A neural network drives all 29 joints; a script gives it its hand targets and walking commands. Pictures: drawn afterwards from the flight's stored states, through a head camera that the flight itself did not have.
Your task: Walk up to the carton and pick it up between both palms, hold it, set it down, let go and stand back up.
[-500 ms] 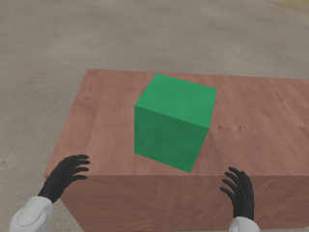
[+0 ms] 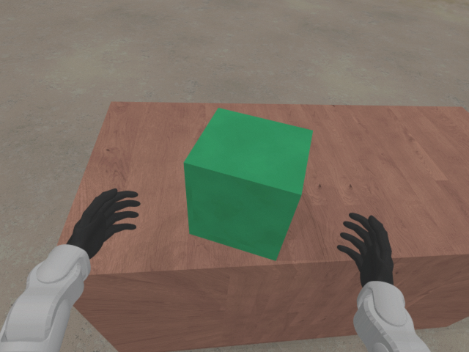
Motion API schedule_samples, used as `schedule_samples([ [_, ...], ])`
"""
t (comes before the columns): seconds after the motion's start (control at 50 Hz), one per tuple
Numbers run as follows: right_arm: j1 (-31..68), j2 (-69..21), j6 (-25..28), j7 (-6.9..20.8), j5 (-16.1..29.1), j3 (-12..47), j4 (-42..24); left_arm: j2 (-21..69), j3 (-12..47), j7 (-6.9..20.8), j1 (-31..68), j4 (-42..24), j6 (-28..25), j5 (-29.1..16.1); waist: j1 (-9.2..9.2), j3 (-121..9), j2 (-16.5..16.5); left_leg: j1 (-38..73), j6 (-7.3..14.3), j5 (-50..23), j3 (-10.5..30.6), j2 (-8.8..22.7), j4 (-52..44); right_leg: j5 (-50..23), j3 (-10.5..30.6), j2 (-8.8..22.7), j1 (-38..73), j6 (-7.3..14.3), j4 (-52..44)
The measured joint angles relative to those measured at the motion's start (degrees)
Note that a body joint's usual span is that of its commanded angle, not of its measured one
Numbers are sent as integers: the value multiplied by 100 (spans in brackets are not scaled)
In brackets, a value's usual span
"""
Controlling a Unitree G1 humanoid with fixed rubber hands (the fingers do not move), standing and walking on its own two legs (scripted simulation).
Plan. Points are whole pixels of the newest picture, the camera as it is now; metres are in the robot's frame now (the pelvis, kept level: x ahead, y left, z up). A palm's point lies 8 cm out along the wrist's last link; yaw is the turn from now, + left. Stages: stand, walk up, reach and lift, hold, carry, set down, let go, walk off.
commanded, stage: reach and lift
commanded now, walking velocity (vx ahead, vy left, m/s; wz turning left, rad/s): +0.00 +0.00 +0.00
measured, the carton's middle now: (247, 185) +0.44 +0.01 +0.03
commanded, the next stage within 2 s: none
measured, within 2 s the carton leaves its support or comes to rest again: neither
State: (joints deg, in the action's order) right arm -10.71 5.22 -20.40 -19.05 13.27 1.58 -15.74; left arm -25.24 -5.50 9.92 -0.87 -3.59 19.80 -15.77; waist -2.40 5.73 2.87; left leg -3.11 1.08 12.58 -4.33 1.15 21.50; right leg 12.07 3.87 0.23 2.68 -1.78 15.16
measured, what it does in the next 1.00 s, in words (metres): stands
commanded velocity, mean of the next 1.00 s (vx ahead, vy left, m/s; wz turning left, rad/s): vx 0.00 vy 0.00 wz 0.00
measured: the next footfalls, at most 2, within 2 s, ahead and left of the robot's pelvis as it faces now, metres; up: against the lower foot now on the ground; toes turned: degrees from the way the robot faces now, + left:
none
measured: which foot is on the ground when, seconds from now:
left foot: down 0.00-1.00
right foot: down 0.00-1.00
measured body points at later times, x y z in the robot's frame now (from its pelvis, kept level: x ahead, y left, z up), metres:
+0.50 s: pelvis -0.02 +0.00 +0.00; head -0.02 +0.04 +0.45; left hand +0.36 +0.24 +0.12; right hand +0.30 -0.18 +0.13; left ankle +0.00 +0.10 -0.75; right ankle -0.03 -0.15 -0.75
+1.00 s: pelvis -0.02 +0.00 +0.00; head -0.01 +0.04 +0.45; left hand +0.42 +0.22 +0.17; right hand +0.36 -0.19 +0.17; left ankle +0.00 +0.10 -0.75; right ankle -0.03 -0.15 -0.75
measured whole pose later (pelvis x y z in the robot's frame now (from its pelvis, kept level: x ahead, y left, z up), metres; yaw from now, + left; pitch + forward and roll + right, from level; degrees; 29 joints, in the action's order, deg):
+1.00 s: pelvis -0.02 +0.00 +0.00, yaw +0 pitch -1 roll -1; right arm 34.5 8.6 -27.6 -20.2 20.5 -0.9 15.8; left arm -30.0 -2.5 9.4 45.3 33.4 29.4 -14.8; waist 6.4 1.0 4.1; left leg -11.2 1.5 10.6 -3.9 1.3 22.4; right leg 10.1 2.4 0.4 -5.7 -2.1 16.6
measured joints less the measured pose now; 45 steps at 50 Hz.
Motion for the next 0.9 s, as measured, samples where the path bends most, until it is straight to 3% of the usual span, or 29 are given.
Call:
schedule_samples([
  [0.22, 969, 67, -334, -229, 177, 165, 341, -36, -199, 170, 1096, 825, 424, 110, 237, -66, 19, -80, -36, -152, 15, 16, -142, -31, -22, -21, -193, 31, 95],
  [0.4, 1849, 106, -597, -308, 373, 130, 806, -194, -179, 139, 2036, 1440, 729, 98, 387, -155, 139, -265, -17, -211, -16, 21, -107, -85, -4, -20, -411, 17, 168],
  [0.7, 3543, 295, -893, -187, 631, -234, 2099, -421, 142, -15, 3572, 2510, 1135, 32, 638, -326, 139, -602, 66, -166, -16, -17, 94, -147, -45, 35, -655, -49, 173],
  [0.9, 4202, 350, -795, -97, 722, -262, 2833, -437, 248, -51, 4253, 3246, 1043, 86, 795, -434, 133, -746, 57, -172, 19, -3, 112, -176, -115, 27, -771, -49, 143],
])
